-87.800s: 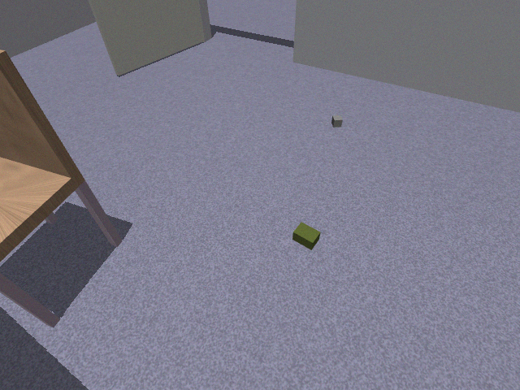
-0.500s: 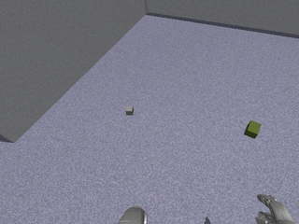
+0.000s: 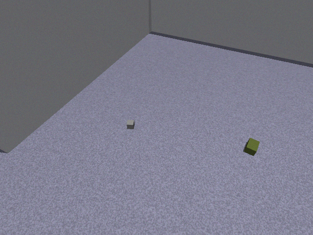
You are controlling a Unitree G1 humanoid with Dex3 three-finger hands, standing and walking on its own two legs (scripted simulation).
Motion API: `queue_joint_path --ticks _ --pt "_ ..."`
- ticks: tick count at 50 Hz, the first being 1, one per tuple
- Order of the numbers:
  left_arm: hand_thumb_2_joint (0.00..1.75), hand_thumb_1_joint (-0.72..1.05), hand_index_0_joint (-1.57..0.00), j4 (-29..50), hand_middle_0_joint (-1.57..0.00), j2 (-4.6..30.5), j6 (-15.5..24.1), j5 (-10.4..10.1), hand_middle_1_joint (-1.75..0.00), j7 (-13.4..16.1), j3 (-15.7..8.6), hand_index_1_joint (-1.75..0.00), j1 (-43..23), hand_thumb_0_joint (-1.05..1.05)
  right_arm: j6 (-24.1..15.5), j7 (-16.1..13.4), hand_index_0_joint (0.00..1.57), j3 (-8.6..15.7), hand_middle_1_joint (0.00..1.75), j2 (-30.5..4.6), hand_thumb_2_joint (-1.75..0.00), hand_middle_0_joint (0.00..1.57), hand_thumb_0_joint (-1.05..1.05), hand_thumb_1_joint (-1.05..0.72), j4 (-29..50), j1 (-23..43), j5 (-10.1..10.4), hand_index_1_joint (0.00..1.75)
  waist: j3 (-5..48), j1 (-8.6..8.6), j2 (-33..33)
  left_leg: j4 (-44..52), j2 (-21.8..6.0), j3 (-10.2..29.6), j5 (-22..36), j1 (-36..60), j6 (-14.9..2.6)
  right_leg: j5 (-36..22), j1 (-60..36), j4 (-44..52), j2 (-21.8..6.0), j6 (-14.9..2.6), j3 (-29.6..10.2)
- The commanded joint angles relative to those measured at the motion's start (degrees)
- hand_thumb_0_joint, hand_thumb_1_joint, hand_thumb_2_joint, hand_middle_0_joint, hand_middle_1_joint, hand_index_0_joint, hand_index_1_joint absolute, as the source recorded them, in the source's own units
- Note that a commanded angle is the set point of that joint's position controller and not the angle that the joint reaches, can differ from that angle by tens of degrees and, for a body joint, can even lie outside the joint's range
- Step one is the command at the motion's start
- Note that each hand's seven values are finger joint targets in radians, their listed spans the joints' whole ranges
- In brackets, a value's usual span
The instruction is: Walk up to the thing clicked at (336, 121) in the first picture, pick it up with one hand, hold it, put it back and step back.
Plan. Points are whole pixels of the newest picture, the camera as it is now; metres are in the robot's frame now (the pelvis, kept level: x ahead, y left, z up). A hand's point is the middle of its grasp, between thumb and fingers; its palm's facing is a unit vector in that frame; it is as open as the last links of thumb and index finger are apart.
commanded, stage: step back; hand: left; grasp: from above
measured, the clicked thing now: (130, 124) +1.11 +0.21 -0.74
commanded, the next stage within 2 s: stand in 0.60 s
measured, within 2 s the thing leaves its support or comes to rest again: neither
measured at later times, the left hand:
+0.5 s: hand out of the picture +0.12 +0.27 -0.16, palm faces +0.07 -0.93 -0.37, open 7.4 cm
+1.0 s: hand out of the picture +0.14 +0.25 -0.14, palm faces +0.00 -0.94 -0.34, open 7.4 cm
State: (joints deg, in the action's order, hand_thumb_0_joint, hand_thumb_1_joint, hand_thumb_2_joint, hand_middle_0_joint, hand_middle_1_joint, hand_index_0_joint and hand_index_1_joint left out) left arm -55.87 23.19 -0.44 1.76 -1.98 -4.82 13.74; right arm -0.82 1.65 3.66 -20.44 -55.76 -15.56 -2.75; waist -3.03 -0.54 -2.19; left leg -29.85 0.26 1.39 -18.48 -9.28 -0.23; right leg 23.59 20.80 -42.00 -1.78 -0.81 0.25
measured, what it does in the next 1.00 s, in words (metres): steps on the spot: right foot, then left foot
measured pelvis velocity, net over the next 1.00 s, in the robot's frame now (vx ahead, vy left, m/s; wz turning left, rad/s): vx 0.07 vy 0.00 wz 0.02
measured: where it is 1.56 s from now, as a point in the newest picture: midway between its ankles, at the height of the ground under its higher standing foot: outside the picture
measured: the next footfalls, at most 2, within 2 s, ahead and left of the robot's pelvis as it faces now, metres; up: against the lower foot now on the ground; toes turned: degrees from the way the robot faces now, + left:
right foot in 0.04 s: +0.09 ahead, -0.12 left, +0.00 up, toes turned -1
left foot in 0.40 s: +0.14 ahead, +0.13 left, +0.00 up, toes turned +4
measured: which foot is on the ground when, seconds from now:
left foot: down 0.00-0.08, up 0.10-0.38, down 0.40-1.00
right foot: up 0.00-0.02, down 0.04-1.00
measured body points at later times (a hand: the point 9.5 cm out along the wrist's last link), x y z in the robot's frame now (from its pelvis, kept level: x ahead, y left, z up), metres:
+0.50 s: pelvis +0.05 +0.00 -0.01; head +0.08 +0.01 +0.44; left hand +0.11 +0.32 -0.14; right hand +0.16 -0.29 -0.14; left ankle +0.10 +0.13 -0.73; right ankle +0.05 -0.12 -0.73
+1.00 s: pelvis +0.07 +0.00 +0.01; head +0.07 +0.00 +0.46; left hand +0.14 +0.30 -0.12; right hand +0.18 -0.30 -0.12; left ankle +0.10 +0.13 -0.73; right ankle +0.05 -0.12 -0.73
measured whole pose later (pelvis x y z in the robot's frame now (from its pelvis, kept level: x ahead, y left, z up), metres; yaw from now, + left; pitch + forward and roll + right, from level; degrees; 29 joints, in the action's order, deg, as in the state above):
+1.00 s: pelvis +0.07 +0.00 +0.01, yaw +1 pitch -3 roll +0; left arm -64.8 19.9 1.5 0.7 -0.6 0.1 6.3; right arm -0.6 1.0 0.6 -19.9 -64.3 -3.7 -0.7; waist -3.3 0.4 0.5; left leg -21.1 -2.4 -1.7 -8.4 -9.5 1.1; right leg 13.0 4.0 -20.1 -0.4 0.1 2.3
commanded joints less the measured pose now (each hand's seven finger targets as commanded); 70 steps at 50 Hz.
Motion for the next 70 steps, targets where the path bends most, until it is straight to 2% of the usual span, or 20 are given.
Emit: queue_joint_path --ticks 1,2,3,4,5,6,9,16,19,20,22,23,27,30,33,37,44,53,59,70 --pt "0.9 0.9 -0.2 2.5 -0.2 8.7 3.2 0.1 -0.3 1.3 -2.8 -0.3 1.0 0.0 -0.4 -1.0 0.2 3.0 0.3 -14.2 -0.9 0.2 0.0 -0.9 5.7 5.9 1.0 0.3 0.7 3.04 11.1 4.0 -8.2 7.6 -8.3 -11.9 -7.13 -6.1 -13.9 13.6 3.5 -0.72 5.0" --pt "0.9 0.9 -0.2 1.5 -0.2 9.4 3.5 0.4 -0.3 1.8 -3.0 -0.3 3.6 0.0 -0.1 -1.1 0.2 2.2 0.3 -11.9 -0.9 0.2 0.0 -0.9 5.8 5.0 1.1 0.3 2.2 4.18 7.0 -2.9 -6.2 5.7 -6.0 -14.7 -5.7 -6.6 -19.8 17.0 3.4 -0.78 3.5" --pt "0.9 0.9 -0.2 1.3 -0.2 11.6 4.0 1.0 -0.3 2.3 -3.8 -0.3 5.2 0.0 -0.2 -1.3 0.2 0.8 0.3 -7.8 -0.9 0.2 0.0 -0.9 6.5 3.8 1.6 0.3 3.6 4.63 -2.4 -13.5 -2.0 2.8 -7.8 -21.1 -3.56 -1.8 -24.7 21.3 -3.9 -2.5 -8.8" --pt "0.9 0.9 -0.2 2.3 -0.2 16.6 4.4 1.3 -0.3 2.6 -4.8 -0.3 6.0 0.0 -0.3 -1.7 0.2 0.3 0.3 -6.5 -0.9 0.2 0.0 -0.9 7.8 4.4 1.6 0.3 3.0 5.67 -10.5 -24.2 5.1 1.9 -16.0 -30.3 -1.33 7.8 -24.4 28.9 -17.5 -8.37 -31.0" --pt "0.9 0.9 -0.2 3.8 -0.2 18.5 4.3 1.2 -0.3 2.6 -4.9 -0.3 2.2 0.0 0.0 -2.6 0.2 1.9 0.3 -11.7 -0.9 0.2 0.0 -0.9 6.8 4.6 1.1 0.3 0.1 5.0 -4.5 -28.1 0.8 7.4 -16.8 -25.9 -1.07 14.1 -14.2 30.1 -23.4 -13.13 -35.9" --pt "0.9 0.9 -0.2 4.6 -0.2 18.2 4.3 0.8 -0.3 2.5 -4.8 -0.3 -0.4 0.0 -0.3 -2.7 0.2 2.6 0.3 -13.8 -0.9 0.2 0.0 -0.9 5.8 3.2 1.1 0.3 -3.4 3.71 -4.4 -29.8 -1.3 7.3 -15.4 -24.9 -1.16 13.2 -9.5 30.2 -24.1 -15.7 -35.5" --pt "0.9 0.9 -0.2 5.3 -0.2 12.3 5.2 -0.2 -0.3 2.7 -2.8 -0.3 -2.9 0.0 -0.8 -2.0 0.2 2.0 0.3 -11.9 -0.9 0.2 0.0 -0.9 3.2 0.9 1.5 0.3 -1.5 1.09 -1.2 -25.9 -1.9 7.6 -7.1 -20.6 -0.66 -9.8 -10.8 25.0 -13.5 -9.37 -15.1" --pt "0.9 0.9 -0.2 5.2 -0.2 11.8 4.3 -0.8 -0.3 3.3 -1.8 -0.3 -3.7 0.0 -0.4 -2.0 0.2 1.1 0.3 -9.0 -0.9 0.2 0.0 -0.9 2.9 3.1 1.4 0.3 3.5 1.77 -7.2 -7.7 -1.4 -3.0 -0.7 -9.4 0.3 -44.2 -10.6 13.6 -11.9 -8.18 -4.2" --pt "0.9 0.9 -0.2 5.6 -0.2 11.4 3.0 -1.3 -0.3 3.4 -1.2 -0.3 -4.6 0.0 -0.5 -2.4 0.2 1.7 0.3 -9.9 -0.9 0.2 0.0 -0.9 1.4 2.1 1.3 0.3 5.6 0.46 -3.6 2.1 -0.8 -3.3 15.6 -1.3 -1.39 -38.6 -7.5 6.2 -9.2 -4.31 -2.7" --pt "0.9 0.9 -0.2 5.8 -0.2 10.3 2.7 -1.4 -0.3 3.4 -0.7 -0.3 -4.3 0.0 -0.6 -2.6 0.2 2.1 0.3 -11.9 -0.9 0.2 0.0 -0.9 1.6 2.9 1.0 0.3 6.6 0.71 0.2 0.6 -4.8 1.7 24.5 0.9 -2.92 -32.1 -4.8 4.5 -7.1 -2.68 -2.1" --pt "0.9 0.9 -0.2 4.8 -0.2 8.3 1.7 -2.5 -0.3 3.4 0.0 -0.3 -2.4 0.0 -0.7 -2.7 0.2 2.2 0.3 -16.1 -0.9 0.2 0.0 -0.9 3.5 9.0 1.3 0.3 8.3 2.9 8.5 5.2 -15.8 14.0 18.6 -5.2 -10.88 -6.8 -6.7 0.2 0.1 -0.33 0.6" --pt "0.9 0.9 -0.2 3.1 -0.2 9.0 1.2 -2.2 -0.3 3.5 -0.1 -0.3 -3.2 0.0 -0.4 -2.6 0.2 2.3 0.3 -16.5 -0.9 0.2 0.0 -0.9 3.3 11.1 1.5 0.3 6.6 2.3 10.4 7.3 -17.3 15.0 11.7 -10.8 -12.51 2.6 -10.5 0.2 0.7 -0.69 1.3" --pt "0.9 0.9 -0.2 0.5 -0.2 10.1 2.3 -1.3 -0.3 3.1 -0.3 -0.3 -1.9 0.0 0.1 -2.4 0.2 0.7 0.3 -12.6 -0.9 0.2 0.0 -0.9 2.2 14.3 1.7 0.3 5.4 3.23 9.1 4.3 -10.8 7.2 9.5 -10.8 -5.34 -9.5 -12.1 11.0 -2.3 -1.55 -2.1" --pt "0.9 0.9 -0.2 -1.2 -0.2 8.6 2.3 -1.1 -0.3 2.5 1.5 -0.3 -5.3 0.0 -0.5 -1.8 0.2 -0.2 0.3 -11.5 -0.9 0.2 0.0 -0.9 0.1 11.8 2.0 0.3 4.9 0.84 7.7 7.2 -8.3 6.6 5.7 -5.4 -2.87 -8.3 -9.0 15.7 -4.5 -1.76 -4.7" --pt "0.9 0.9 -0.2 -2.1 -0.2 8.0 2.7 -1.6 -0.3 2.1 2.2 -0.3 -6.2 0.0 -1.5 -1.6 0.2 -0.3 0.3 -12.2 -0.9 0.2 0.0 -0.9 -0.9 14.6 1.8 0.3 6.2 1.79 6.7 8.0 -9.5 6.9 13.2 -1.3 -2.73 -13.5 -11.1 18.4 -3.9 -0.66 -3.6" --pt "0.9 0.9 -0.2 -3.6 -0.2 9.5 3.3 -1.5 -0.3 2.2 2.4 -0.3 -8.6 0.0 -1.7 -1.6 0.2 -0.9 0.3 -10.9 -0.9 0.2 0.0 -0.9 -2.5 13.5 2.3 0.3 6.8 0.13 2.3 6.7 -8.3 3.9 22.6 4.7 -1.6 -22.9 -11.7 21.2 -5.6 -0.48 -4.4" --pt "0.9 0.9 -0.2 -5.2 -0.2 9.5 3.4 -1.4 -0.3 2.4 2.6 -0.3 -9.9 0.0 -1.1 -1.4 0.2 -1.1 0.3 -10.5 -0.9 0.2 0.0 -0.9 -4.2 14.6 2.3 0.3 3.7 0.18 0.7 10.5 -7.6 2.9 15.0 3.8 -0.78 -18.0 -12.3 26.6 -6.3 0.08 -4.9" --pt "0.9 0.9 -0.2 -5.9 -0.2 9.4 3.3 -1.4 -0.3 2.4 2.5 -0.3 -10.2 0.0 -1.4 -1.5 0.2 -1.3 0.3 -10.9 -0.9 0.2 0.0 -0.9 -5.4 15.1 2.2 0.3 4.8 0.97 2.8 12.2 -8.2 2.9 17.8 3.6 -0.16 -19.7 -15.0 27.0 -6.2 0.31 -4.0" --pt "0.9 0.9 -0.2 -6.3 -0.2 9.4 2.9 -1.3 -0.3 2.2 2.4 -0.3 -10.4 0.0 -1.2 -1.5 0.2 -1.5 0.3 -11.3 -0.9 0.2 0.0 -0.9 -6.2 13.9 2.2 0.3 3.0 0.63 3.4 14.2 -8.2 3.3 11.3 1.9 -0.05 -12.9 -13.8 28.5 -6.0 0.07 -4.3" --pt "0.9 0.9 -0.2 -6.4 -0.2 9.1 2.7 -1.3 -0.3 2.0 2.7 -0.3 -10.3 0.0 -1.3 -1.7 0.2 -1.7 0.3 -11.5 -0.9 0.2 0.0 -0.9 -6.8 12.7 2.2 0.3 3.7 0.38 3.0 14.2 -8.4 3.2 11.6 2.7 -0.24 -13.8 -13.4 28.4 -5.9 0.08 -4.3"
